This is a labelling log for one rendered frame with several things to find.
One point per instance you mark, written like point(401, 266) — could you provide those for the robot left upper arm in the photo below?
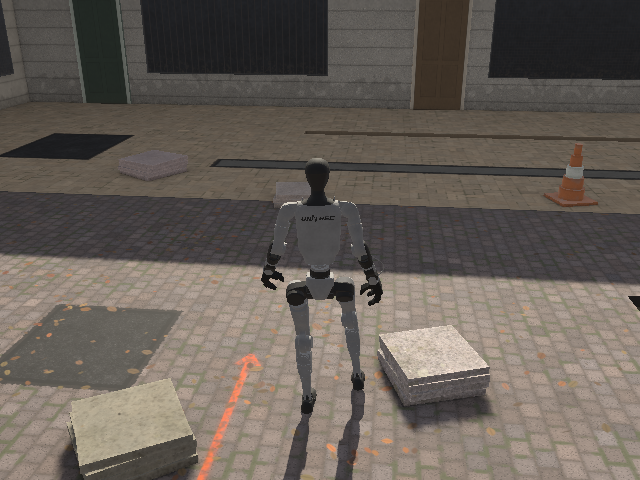
point(286, 212)

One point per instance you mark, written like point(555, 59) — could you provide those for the robot right upper arm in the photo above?
point(350, 211)

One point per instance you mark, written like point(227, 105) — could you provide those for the robot left forearm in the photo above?
point(271, 261)

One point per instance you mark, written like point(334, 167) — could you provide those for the robot right thigh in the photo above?
point(344, 290)

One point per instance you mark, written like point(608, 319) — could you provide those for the robot right hand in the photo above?
point(375, 289)

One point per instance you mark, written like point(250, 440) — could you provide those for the robot right forearm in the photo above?
point(368, 266)

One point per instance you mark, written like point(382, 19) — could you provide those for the robot left hand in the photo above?
point(265, 279)

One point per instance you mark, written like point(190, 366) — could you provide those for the robot left foot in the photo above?
point(307, 405)

